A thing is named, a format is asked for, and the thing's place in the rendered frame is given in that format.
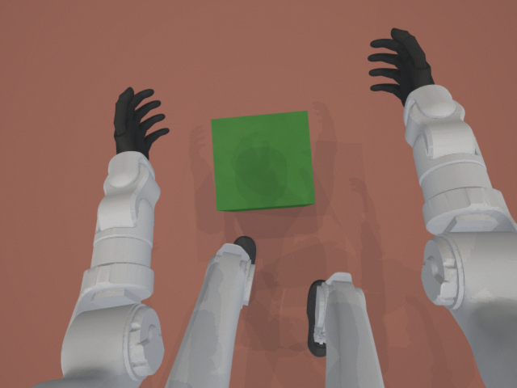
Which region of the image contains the robot right hand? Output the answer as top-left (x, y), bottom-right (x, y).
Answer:
top-left (368, 28), bottom-right (435, 107)

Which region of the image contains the robot left shin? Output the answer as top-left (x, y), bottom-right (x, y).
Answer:
top-left (205, 243), bottom-right (250, 276)

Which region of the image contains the left robot forearm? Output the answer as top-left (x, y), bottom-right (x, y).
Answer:
top-left (61, 151), bottom-right (161, 375)

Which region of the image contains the right robot forearm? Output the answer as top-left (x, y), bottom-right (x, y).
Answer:
top-left (403, 85), bottom-right (517, 235)

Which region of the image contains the robot right thigh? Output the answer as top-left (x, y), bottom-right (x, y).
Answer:
top-left (315, 280), bottom-right (385, 388)

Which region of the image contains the right robot upper arm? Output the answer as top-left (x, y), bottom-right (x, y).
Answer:
top-left (421, 231), bottom-right (517, 388)

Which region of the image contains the carton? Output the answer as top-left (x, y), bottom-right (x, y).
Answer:
top-left (211, 111), bottom-right (315, 212)

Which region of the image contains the left robot upper arm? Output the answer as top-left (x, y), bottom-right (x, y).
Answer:
top-left (30, 303), bottom-right (164, 388)

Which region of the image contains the robot left hand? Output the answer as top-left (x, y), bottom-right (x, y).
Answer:
top-left (114, 87), bottom-right (170, 160)

